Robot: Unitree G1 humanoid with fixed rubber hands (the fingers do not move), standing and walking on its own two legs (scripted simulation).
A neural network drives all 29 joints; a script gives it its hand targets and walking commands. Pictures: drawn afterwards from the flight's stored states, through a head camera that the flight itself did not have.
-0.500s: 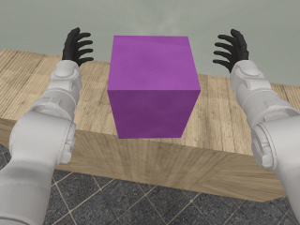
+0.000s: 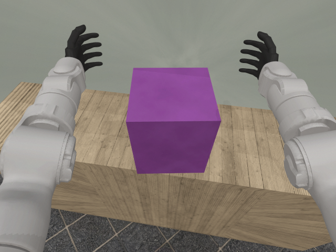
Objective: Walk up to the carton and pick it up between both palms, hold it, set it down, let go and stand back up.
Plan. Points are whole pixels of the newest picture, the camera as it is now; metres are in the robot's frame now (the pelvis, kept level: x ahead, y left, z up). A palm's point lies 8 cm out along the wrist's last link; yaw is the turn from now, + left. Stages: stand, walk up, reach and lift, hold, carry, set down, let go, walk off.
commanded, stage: set down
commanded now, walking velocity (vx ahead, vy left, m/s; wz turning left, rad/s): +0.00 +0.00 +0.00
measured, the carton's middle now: (170, 123) +0.48 -0.01 +0.00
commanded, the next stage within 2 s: none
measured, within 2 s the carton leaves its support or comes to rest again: neither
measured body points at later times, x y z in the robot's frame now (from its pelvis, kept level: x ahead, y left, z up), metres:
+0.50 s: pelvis -0.02 +0.00 +0.00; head +0.01 +0.01 +0.45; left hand +0.44 +0.20 +0.12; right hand +0.42 -0.22 +0.12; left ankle +0.01 +0.10 -0.74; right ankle -0.01 -0.11 -0.74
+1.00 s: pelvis +0.00 +0.00 +0.01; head +0.01 +0.01 +0.46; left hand +0.39 +0.21 +0.05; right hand +0.37 -0.21 +0.06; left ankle +0.01 +0.10 -0.74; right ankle -0.01 -0.11 -0.74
